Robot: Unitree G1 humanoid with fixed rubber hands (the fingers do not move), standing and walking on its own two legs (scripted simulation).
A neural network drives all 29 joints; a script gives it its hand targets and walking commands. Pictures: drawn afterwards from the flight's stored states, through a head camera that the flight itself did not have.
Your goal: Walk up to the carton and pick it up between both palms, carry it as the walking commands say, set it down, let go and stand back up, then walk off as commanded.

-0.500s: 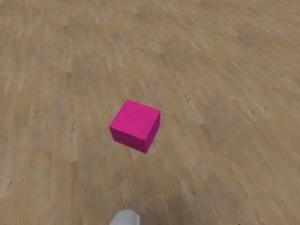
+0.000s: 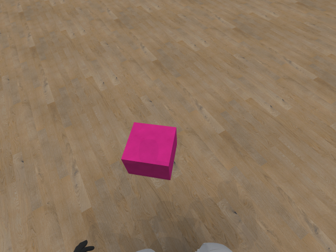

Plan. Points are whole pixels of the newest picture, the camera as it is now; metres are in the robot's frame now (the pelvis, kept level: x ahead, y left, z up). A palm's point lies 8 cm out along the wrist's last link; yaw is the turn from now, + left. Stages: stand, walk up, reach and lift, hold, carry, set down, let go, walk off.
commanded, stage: walk up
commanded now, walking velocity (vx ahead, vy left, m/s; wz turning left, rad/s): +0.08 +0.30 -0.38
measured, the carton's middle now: (151, 150) +0.72 +0.11 -0.65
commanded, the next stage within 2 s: none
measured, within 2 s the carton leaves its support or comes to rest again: neither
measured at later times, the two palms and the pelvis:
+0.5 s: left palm out of the picture +0.16 +0.45 -0.13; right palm out of the picture +0.09 -0.05 -0.10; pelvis +0.08 +0.19 +0.02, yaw -10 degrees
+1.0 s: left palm (38, 191) +0.32 +0.41 -0.14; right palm (171, 233) +0.17 +0.01 -0.13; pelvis +0.21 +0.22 +0.01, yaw -7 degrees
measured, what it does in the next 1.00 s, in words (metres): steps to the left: left foot, then right foot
